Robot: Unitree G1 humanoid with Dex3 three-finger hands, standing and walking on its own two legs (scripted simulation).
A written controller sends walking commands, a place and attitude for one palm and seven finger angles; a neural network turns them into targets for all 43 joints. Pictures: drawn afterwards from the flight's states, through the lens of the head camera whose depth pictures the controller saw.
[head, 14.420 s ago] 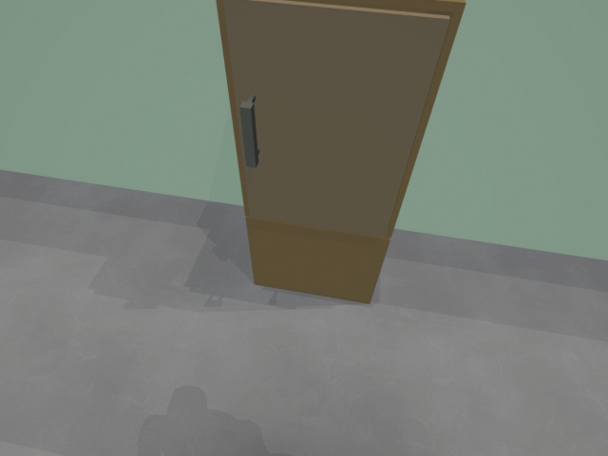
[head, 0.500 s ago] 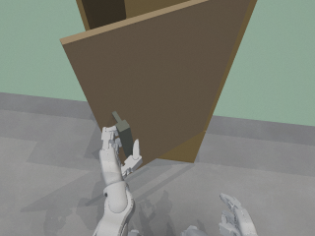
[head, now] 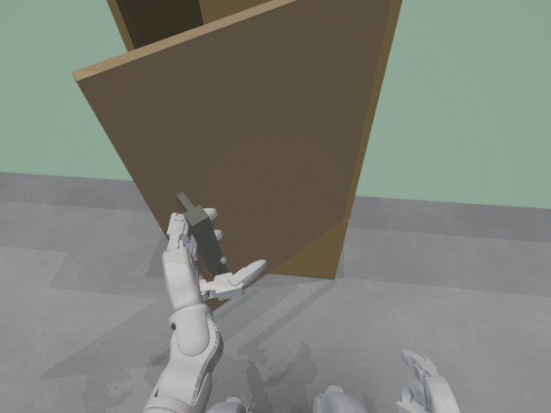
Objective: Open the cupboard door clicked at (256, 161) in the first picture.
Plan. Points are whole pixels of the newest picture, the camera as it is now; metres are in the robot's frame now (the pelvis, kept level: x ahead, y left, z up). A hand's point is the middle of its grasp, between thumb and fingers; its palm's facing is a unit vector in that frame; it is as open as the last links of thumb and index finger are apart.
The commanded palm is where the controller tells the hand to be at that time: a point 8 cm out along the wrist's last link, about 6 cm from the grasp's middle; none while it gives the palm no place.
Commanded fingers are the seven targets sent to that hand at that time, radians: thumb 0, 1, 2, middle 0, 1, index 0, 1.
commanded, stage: open thumb and fingers to let go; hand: left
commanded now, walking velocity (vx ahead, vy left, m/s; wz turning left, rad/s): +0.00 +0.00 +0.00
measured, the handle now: (201, 237) +0.36 +0.13 +0.04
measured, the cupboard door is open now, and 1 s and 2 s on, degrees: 44 45 45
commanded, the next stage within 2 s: slide the hand sideways off the handle in 0.38 s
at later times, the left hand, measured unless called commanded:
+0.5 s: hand (221, 264) +0.31 +0.09 +0.05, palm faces +0.29 -0.96 -0.02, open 15.0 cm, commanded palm +0.27 +0.15 +0.04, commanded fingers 0.00 -0.50 0.30 -0.15 -0.30 -0.15 -0.30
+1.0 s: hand (200, 305) +0.26 +0.11 +0.04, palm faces -0.14 -0.99 -0.03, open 16.4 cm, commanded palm +0.24 +0.18 +0.04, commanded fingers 0.00 -0.50 0.30 -0.15 -0.30 -0.15 -0.30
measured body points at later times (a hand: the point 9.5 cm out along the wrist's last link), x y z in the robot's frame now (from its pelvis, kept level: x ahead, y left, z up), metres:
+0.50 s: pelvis +0.00 +0.01 +0.00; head +0.05 +0.00 +0.45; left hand +0.29 +0.14 +0.05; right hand +0.17 -0.21 -0.11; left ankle +0.00 +0.14 -0.67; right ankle +0.06 -0.06 -0.67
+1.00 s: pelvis +0.01 +0.04 -0.01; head +0.06 +0.03 +0.43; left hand +0.26 +0.17 +0.05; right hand +0.18 -0.18 -0.09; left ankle +0.00 +0.14 -0.67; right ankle +0.06 -0.06 -0.67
